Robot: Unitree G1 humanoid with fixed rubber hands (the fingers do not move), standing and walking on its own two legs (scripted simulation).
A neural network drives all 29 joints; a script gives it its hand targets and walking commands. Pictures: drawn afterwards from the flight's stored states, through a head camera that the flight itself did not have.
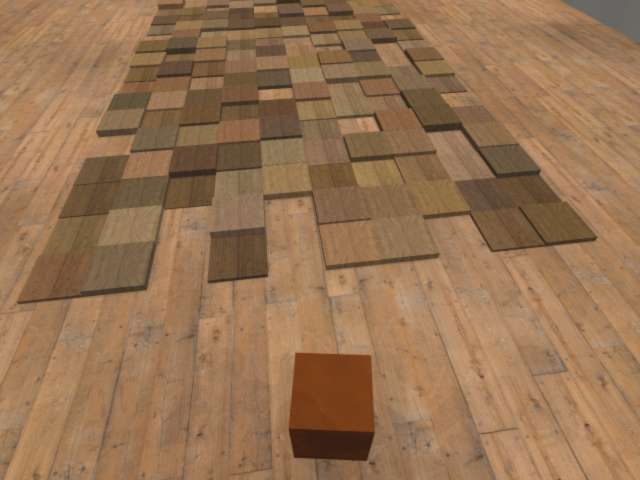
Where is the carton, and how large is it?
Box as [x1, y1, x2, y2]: [288, 353, 374, 460]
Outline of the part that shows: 295,353 288,428 294,457 366,460 374,433 370,355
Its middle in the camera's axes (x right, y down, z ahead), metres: +0.03 +0.48 +1.11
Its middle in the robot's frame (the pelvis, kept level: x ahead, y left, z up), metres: +0.47 -0.01 -0.66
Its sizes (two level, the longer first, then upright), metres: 0.210 0.200 0.250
